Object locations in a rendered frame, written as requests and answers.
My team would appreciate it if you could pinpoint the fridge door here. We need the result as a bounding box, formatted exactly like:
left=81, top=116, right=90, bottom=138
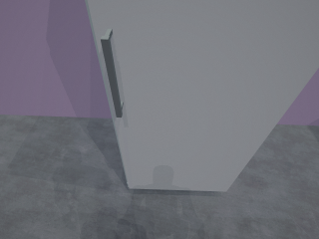
left=87, top=0, right=319, bottom=192

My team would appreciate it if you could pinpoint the handle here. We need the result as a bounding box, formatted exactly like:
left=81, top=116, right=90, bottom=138
left=101, top=29, right=124, bottom=118

